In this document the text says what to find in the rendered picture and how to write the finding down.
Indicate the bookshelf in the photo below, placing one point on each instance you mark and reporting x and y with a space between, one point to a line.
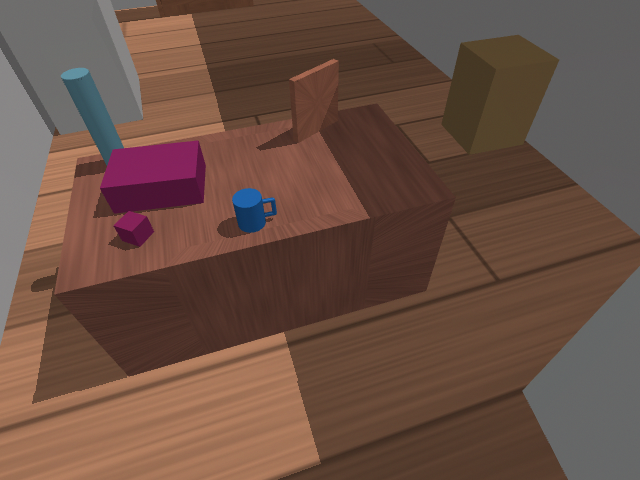
180 7

